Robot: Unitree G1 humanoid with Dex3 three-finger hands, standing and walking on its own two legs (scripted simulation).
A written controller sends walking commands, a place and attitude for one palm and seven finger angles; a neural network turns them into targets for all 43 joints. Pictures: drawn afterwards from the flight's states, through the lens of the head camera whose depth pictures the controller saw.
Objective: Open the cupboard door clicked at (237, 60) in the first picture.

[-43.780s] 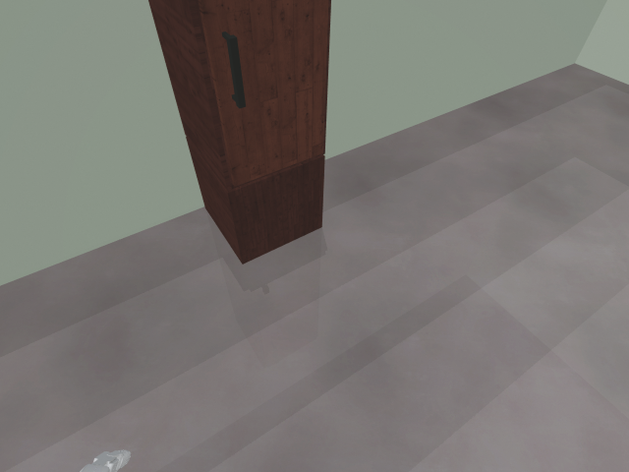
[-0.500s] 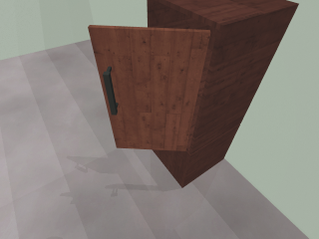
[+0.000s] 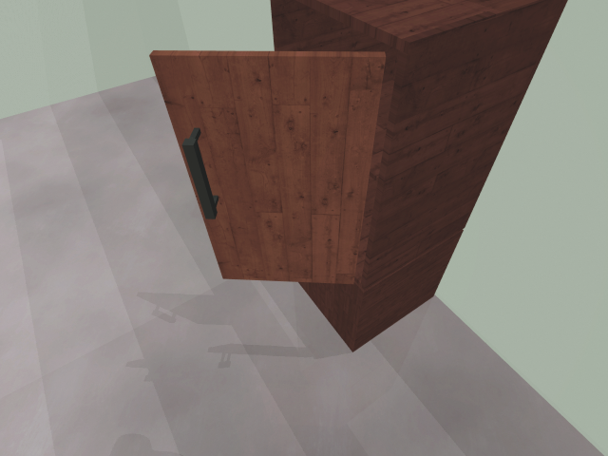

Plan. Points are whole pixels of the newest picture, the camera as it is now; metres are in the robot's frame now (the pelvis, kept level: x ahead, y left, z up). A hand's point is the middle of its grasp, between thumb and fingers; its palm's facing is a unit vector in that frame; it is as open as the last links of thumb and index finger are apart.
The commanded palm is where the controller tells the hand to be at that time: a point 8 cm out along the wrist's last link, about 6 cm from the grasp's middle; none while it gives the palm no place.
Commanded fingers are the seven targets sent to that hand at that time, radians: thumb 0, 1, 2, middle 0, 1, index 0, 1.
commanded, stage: come to a stop and stand still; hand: left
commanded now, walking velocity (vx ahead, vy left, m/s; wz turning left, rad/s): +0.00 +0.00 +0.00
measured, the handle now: (204, 175) +0.57 +0.22 +0.04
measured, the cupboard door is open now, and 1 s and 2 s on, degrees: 53 53 53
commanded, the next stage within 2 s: look again from close up in 0.78 s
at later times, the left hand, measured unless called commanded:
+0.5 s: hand out of the picture +0.06 +0.17 -0.17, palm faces +0.02 -0.98 -0.22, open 7.2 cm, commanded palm none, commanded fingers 0.00 0.90 0.90 -0.20 -0.30 -0.20 -0.30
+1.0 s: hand out of the picture +0.05 +0.16 -0.17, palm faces +0.03 -0.98 -0.20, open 7.3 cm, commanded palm none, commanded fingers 0.00 0.90 0.90 -0.20 -0.30 -0.20 -0.30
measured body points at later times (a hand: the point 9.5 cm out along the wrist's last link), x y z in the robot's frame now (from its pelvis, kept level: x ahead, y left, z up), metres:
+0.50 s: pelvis +0.04 -0.01 +0.00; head +0.05 -0.02 +0.45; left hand +0.06 +0.22 -0.15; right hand +0.04 -0.22 -0.16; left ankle +0.00 +0.08 -0.74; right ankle +0.06 -0.09 -0.74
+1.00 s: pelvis +0.05 -0.01 +0.00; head +0.06 -0.02 +0.45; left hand +0.05 +0.21 -0.15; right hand +0.04 -0.23 -0.16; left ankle +0.00 +0.08 -0.74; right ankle +0.06 -0.09 -0.74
